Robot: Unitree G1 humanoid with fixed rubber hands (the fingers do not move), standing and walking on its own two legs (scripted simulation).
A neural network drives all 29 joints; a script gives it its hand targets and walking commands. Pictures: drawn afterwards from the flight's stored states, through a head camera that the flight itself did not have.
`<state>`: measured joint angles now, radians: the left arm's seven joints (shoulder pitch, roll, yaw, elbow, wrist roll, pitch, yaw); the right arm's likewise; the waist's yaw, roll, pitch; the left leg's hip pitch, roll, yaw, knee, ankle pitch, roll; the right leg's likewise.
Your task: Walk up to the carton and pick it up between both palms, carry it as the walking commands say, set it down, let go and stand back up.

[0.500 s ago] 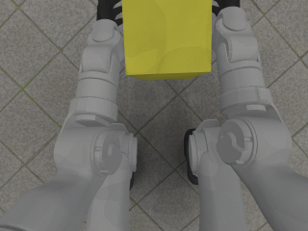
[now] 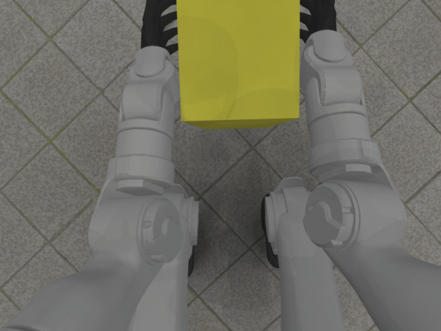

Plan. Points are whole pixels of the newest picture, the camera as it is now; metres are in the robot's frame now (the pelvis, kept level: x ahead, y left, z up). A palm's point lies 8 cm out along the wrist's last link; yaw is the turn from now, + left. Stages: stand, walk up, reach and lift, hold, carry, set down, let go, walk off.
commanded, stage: reach and lift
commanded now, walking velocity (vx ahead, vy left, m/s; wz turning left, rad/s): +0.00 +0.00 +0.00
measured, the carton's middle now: (236, 44) +0.56 -0.03 -0.16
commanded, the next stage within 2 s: none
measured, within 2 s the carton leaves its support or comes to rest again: neither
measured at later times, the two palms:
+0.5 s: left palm (140, 42) +0.51 +0.08 -0.01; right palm (344, 21) +0.51 -0.15 -0.01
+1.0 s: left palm (114, 27) +0.49 +0.08 +0.06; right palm (382, 1) +0.49 -0.14 +0.06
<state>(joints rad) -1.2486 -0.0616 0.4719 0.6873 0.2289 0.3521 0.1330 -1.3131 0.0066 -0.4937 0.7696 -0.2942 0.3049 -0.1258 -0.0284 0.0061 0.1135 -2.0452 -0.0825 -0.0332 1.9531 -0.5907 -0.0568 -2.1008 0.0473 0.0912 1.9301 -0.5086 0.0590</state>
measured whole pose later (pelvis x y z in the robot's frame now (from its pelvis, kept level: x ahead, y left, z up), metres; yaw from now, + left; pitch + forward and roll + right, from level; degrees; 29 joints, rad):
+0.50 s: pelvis +0.00 +0.00 +0.05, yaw +0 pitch +38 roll +2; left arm -1.16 -0.12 0.54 0.67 0.29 0.37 0.11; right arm -1.23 0.05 -0.54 0.77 -0.34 0.33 -0.11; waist -0.02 0.01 0.01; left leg -1.89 -0.08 -0.04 1.78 -0.54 -0.05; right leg -1.94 0.04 0.09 1.76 -0.47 0.05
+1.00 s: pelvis +0.00 +0.00 +0.11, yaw -1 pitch +36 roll +2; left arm -1.05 -0.16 0.54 0.66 0.31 0.37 0.10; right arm -1.11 0.10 -0.54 0.73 -0.34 0.34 -0.10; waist -0.02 0.01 -0.06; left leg -1.71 -0.07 -0.04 1.59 -0.51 -0.04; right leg -1.76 0.04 0.09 1.57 -0.44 0.05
